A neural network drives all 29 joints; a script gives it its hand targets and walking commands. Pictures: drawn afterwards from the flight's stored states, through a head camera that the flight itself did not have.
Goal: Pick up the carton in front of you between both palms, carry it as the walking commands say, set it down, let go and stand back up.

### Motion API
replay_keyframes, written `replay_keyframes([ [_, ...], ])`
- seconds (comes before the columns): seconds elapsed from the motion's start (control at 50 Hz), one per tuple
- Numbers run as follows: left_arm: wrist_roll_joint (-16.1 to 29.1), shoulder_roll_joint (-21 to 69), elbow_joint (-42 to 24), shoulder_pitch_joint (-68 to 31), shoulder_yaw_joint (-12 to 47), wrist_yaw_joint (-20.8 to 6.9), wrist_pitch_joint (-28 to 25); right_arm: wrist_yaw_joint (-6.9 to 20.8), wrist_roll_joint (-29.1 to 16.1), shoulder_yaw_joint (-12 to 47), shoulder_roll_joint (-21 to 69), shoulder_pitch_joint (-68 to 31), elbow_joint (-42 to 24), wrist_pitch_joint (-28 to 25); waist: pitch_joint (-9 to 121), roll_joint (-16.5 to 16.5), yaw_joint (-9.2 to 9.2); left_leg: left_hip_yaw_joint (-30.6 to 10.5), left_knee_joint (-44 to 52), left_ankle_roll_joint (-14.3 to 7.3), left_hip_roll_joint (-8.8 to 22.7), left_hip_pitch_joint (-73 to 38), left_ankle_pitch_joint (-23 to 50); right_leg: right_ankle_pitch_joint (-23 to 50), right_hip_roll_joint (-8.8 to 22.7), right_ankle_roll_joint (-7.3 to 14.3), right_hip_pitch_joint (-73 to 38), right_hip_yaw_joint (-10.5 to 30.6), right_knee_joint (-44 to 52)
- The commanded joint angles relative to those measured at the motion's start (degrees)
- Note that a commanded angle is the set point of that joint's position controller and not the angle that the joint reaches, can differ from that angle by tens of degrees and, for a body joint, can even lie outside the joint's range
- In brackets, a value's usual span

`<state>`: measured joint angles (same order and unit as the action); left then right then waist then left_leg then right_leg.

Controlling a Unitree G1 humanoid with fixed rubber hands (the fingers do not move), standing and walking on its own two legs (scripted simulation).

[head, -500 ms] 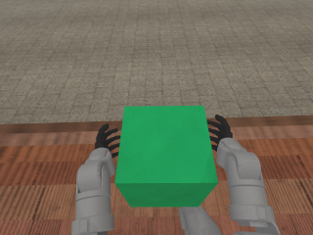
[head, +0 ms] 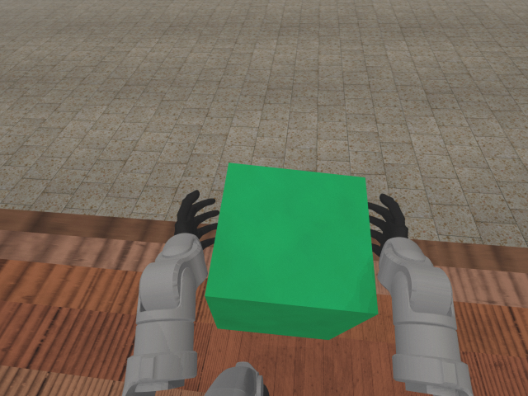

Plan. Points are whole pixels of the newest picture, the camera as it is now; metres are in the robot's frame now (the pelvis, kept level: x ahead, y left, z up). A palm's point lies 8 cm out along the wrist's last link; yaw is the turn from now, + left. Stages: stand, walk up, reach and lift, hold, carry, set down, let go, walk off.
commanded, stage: carry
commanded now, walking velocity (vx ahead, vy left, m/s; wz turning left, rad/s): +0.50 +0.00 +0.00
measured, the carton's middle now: (284, 260) +0.32 +0.01 -0.01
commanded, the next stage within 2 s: none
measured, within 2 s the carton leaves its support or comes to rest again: neither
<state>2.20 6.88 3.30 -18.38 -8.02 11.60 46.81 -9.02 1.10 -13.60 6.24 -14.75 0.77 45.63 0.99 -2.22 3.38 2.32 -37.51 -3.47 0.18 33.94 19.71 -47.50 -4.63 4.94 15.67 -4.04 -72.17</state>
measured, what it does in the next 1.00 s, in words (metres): goes down: left foot 0.15 m lower, then right foot 0.15 m lower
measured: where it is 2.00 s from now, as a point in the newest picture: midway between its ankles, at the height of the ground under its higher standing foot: (280, 220)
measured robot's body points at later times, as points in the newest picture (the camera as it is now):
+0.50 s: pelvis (288, 275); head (281, 116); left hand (217, 167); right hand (326, 153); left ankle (258, 368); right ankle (298, 353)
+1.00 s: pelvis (275, 203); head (274, 89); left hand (242, 141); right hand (316, 138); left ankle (266, 297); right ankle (302, 261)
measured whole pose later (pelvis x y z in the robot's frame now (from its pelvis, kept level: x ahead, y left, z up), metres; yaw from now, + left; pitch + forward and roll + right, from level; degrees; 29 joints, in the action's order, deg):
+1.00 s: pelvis +0.78 +0.03 -0.41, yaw +2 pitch +1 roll +2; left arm -2.3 7.9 4.8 -13.4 -14.8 9.3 45.3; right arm -12.3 -2.4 -8.9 6.0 -18.9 9.6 45.8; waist 1.6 1.3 -6.3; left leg 6.3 -62.4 -6.3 -4.8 23.3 -40.8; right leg 5.9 2.0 2.9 42.1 3.3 -55.2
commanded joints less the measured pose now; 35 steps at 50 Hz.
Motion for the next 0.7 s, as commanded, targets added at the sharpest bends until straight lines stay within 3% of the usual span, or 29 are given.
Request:
replay_keyframes([
  [0.0, 5.2, 39.0, -4.1, -22.1, 29.3, -2.2, -1.3, -0.4, -8.1, 34.3, 36.8, -28.9, -5.5, -0.7, 22.7, -0.7, -16.55, 7.8, 5.3, -3.2, -3.3, -41.4, -2.4, 56.7, 5.9, -1.5, 13.1, -0.9, -20.6],
  [0.02, 2.4, 36.8, -3.2, -21.5, 26.9, -1.1, -1.0, -0.2, -7.8, 34.3, 35.7, -26.6, -3.5, 0.2, 14.8, -6.6, -17.0, -3.3, 8.6, -6.0, 3.9, -38.6, 0.5, 15.6, -1.8, -2.0, 22.0, -0.2, -37.9],
  [0.04, 1.1, 34.7, -1.9, -19.8, 24.7, -0.7, -0.2, -0.9, -8.9, 34.8, 34.3, -27.6, -3.1, 0.4, 18.5, -9.4, -7.52, -22.6, -2.7, -8.8, 12.6, -50.2, 20.0, 9.9, -1.2, -2.6, 35.0, 7.8, -34.3],
  [0.08, -1.3, 32.6, -0.7, -17.2, 20.9, 0.1, -0.4, -1.0, -13.0, 38.5, 38.4, -30.7, -1.5, 1.0, 20.1, 0.0, -7.94, -33.9, -3.0, -14.3, 16.1, -49.5, -4.1, 16.6, 3.7, -1.3, 46.6, 12.0, -23.7],
  [0.1, -1.3, 33.5, -0.9, -18.2, 19.8, -0.1, -0.7, -0.3, -14.9, 40.1, 41.4, -32.6, -1.5, 0.9, 23.0, 1.4, -8.35, -40.2, -2.4, -15.8, 18.0, -44.9, -14.3, 16.5, 5.3, -2.0, 44.9, 13.7, -20.3],
  [0.12, -0.5, 35.0, -0.6, -21.2, 19.7, -0.5, -1.2, 0.6, -16.5, 41.4, 43.8, -35.0, -2.5, 0.6, 20.2, 6.1, -7.03, -37.6, -2.6, -16.2, 17.9, -35.2, -10.3, 22.4, 6.7, -2.8, 40.7, 12.5, -9.6],
  [0.14, -0.3, 37.2, -0.6, -23.4, 20.2, -1.0, -2.0, 1.3, -17.6, 42.2, 46.5, -38.4, -2.9, 0.3, 17.6, 6.9, -6.9, -34.4, -0.7, -15.4, 17.0, -26.1, -12.6, 23.5, 6.6, -3.1, 34.0, 10.8, 0.3],
  [0.16, 0.4, 39.3, -0.8, -25.1, 21.4, -1.5, -2.8, 1.9, -17.9, 42.6, 48.1, -39.7, -2.9, -0.2, 15.8, 3.8, -6.55, -30.8, 1.6, -14.9, 16.2, -20.2, -9.6, 24.7, 6.0, -3.8, 28.8, 8.0, 3.0],
  [0.18, 1.2, 41.1, -2.2, -26.6, 23.6, -2.0, -3.5, 2.3, -17.7, 41.9, 49.0, -39.7, -2.3, -0.9, 19.0, 0.7, -6.23, -28.1, -2.6, -13.3, 16.0, -21.3, -10.6, 35.8, 6.1, -3.1, 27.7, 6.8, -3.7],
  [0.2, 2.2, 42.3, -3.1, -27.4, 25.3, -2.5, -4.1, 2.5, -17.3, 41.1, 49.7, -38.0, -1.3, -1.6, 18.4, 1.6, -6.91, -22.1, -6.2, -10.0, 10.5, -20.2, -15.6, 44.5, 5.9, -2.1, 28.5, 5.7, 6.4],
  [0.24, 3.4, 43.1, -5.1, -28.6, 27.9, -2.8, -5.4, 2.7, -15.7, 39.7, 48.6, -33.5, -0.1, -2.5, 18.5, 1.4, -8.63, -11.9, -13.7, -7.1, 3.2, -20.2, -27.1, 64.5, 3.8, -1.7, 24.7, 1.7, 24.8],
  [0.28, 3.4, 41.9, -7.3, -27.9, 29.7, -2.4, -6.3, 2.1, -13.9, 38.1, 46.3, -29.6, 0.6, -3.7, 16.9, -1.2, -9.32, -5.9, -14.1, -6.3, -0.3, -10.7, -30.9, 71.4, 0.3, -2.4, 7.5, -3.0, 37.4],
  [0.3, 3.5, 40.8, -8.2, -27.8, 30.1, -2.2, -6.3, 1.7, -13.0, 37.7, 45.2, -28.0, 0.4, -4.0, 16.1, -5.7, -8.46, -4.8, -15.7, -5.9, 0.5, -9.7, -30.7, 71.2, 0.2, -2.2, 4.0, -4.0, 38.4],
  [0.32, 4.1, 39.3, -8.8, -26.4, 30.3, -1.9, -6.2, 1.3, -11.9, 36.9, 43.7, -26.9, 0.6, -4.1, 21.2, -7.9, -4.56, -2.6, -23.7, -4.3, 3.1, -8.9, -24.0, 75.5, 0.0, -0.8, -5.6, -6.3, 28.3],
  [0.34, 4.7, 37.6, -10.0, -26.6, 30.9, -1.6, -6.0, 0.8, -10.9, 36.5, 42.4, -23.8, 0.8, -4.1, 22.7, -5.9, -0.47, -0.5, -31.9, -2.6, 3.2, -9.4, -13.0, 68.6, -0.4, -0.4, -9.5, -6.3, 30.9],
  [0.36, 4.4, 36.9, -9.5, -23.9, 31.1, -1.4, -5.4, 0.2, -9.5, 35.2, 40.8, -23.8, -0.3, -3.9, 23.3, 0.7, 6.12, 1.7, -45.0, 0.0, 3.8, -5.2, -2.1, 64.8, 0.3, 0.9, -19.4, -5.5, 36.9],
  [0.38, 4.2, 35.1, -8.8, -21.3, 30.5, -1.5, -4.6, -0.8, -7.9, 33.6, 38.3, -25.6, -1.9, -3.6, 17.6, 10.2, 12.12, 5.1, -70.8, 2.0, -2.1, 2.1, -27.1, 64.1, 4.7, 5.7, -20.6, -0.6, 45.5],
  [0.4, 4.3, 33.8, -6.4, -19.6, 30.5, -1.2, -3.6, -1.6, -6.3, 31.5, 35.6, -24.7, -1.3, -2.5, 14.3, 12.3, 8.0, 3.5, -75.8, 1.6, -9.3, 16.9, -59.8, 84.9, 10.3, 7.4, -27.8, 12.4, 34.7],
  [0.42, 5.6, 31.8, -5.6, -19.0, 31.3, -0.4, -3.0, -2.1, -5.7, 29.4, 32.2, -21.3, -1.3, -1.4, 15.0, 11.2, 3.46, -3.1, -63.6, 1.7, -6.3, 20.5, -55.9, 87.3, 14.6, 12.4, -26.5, 32.7, 36.2],
  [0.44, 6.8, 33.6, -6.5, -21.5, 32.8, -0.2, -2.2, -2.4, -5.4, 28.6, 31.7, -22.4, -1.9, -1.1, 15.6, 3.2, 3.93, -9.5, -51.9, 1.2, -2.0, 24.8, -51.0, 75.5, 17.2, 14.1, -27.1, 40.6, 33.8],
  [0.48, 11.6, 38.2, -8.1, -26.2, 35.7, -1.0, -1.1, -2.6, -5.0, 24.8, 31.9, -21.4, -1.1, -1.2, 21.3, -1.8, 0.98, -13.7, -44.3, 2.8, 0.6, 25.3, -47.7, 62.3, 22.3, 18.5, -21.1, 46.4, 31.2],
  [0.5, 13.1, 40.9, -8.8, -29.6, 37.2, -1.9, -1.1, -2.4, -4.0, 23.9, 32.1, -23.6, -1.8, -1.4, 19.7, -1.8, 1.15, -11.8, -33.1, 2.7, 0.7, 21.8, -43.5, 60.8, 20.8, 18.1, -15.6, 45.1, 31.6],
  [0.52, 14.3, 42.9, -8.6, -32.5, 38.0, -2.8, -1.0, -2.2, -4.1, 24.8, 34.3, -26.3, -1.7, -1.5, 18.5, 0.5, 1.78, -8.0, -30.5, 2.4, 0.1, 16.2, -40.8, 63.3, 19.0, 16.6, -10.4, 40.6, 34.0],
  [0.54, 15.2, 44.0, -8.1, -33.9, 38.1, -3.7, -1.2, -1.7, -4.1, 25.8, 35.9, -28.4, -2.2, -1.7, 19.5, 5.0, 1.92, -5.3, -35.7, 1.4, 0.0, 13.4, -30.8, 63.0, 17.2, 14.0, -8.1, 36.1, 30.1],
  [0.56, 15.9, 45.6, -7.8, -33.9, 38.2, -4.3, -1.5, -1.1, -4.7, 27.1, 37.2, -30.0, -2.7, -2.1, 17.7, -0.2, 2.08, -8.6, -21.5, 0.5, 1.2, 14.7, -15.6, 48.6, 10.4, 10.2, -6.8, 30.7, 24.5],
  [0.6, 15.4, 45.9, -6.7, -33.1, 37.4, -4.9, -2.0, -0.4, -5.9, 29.7, 39.8, -31.5, -3.1, -2.7, 15.9, 0.5, 2.55, -1.3, -6.8, 0.7, -1.9, 3.4, 1.2, 39.3, 5.0, 7.5, 1.9, 21.3, 21.1],
  [0.64, 13.4, 44.3, -5.1, -29.7, 35.2, -4.6, -2.4, -0.3, -7.1, 32.3, 39.4, -33.2, -5.4, -2.9, 15.6, 6.9, 3.66, 3.8, 1.3, 1.2, -5.1, -13.4, 4.8, 35.0, 2.5, 6.4, 10.2, 14.0, 20.3],
  [0.66, 12.0, 43.4, -3.9, -27.2, 33.5, -4.2, -2.5, -0.5, -7.5, 33.1, 39.1, -33.5, -6.2, -2.6, 15.1, 11.1, 3.1, 4.1, 3.4, 0.7, -5.0, -18.3, 3.8, 36.4, 2.8, 5.8, 11.4, 12.6, 18.0],
  [0.68, 10.4, 42.0, -2.8, -25.0, 32.3, -3.8, -2.3, -0.5, -7.5, 34.0, 38.3, -33.8, -6.3, -2.3, 19.5, 13.0, -1.13, 6.6, -5.0, -0.5, -6.0, -28.2, 9.6, 42.9, 4.6, 4.0, 13.6, 9.3, 10.1],
])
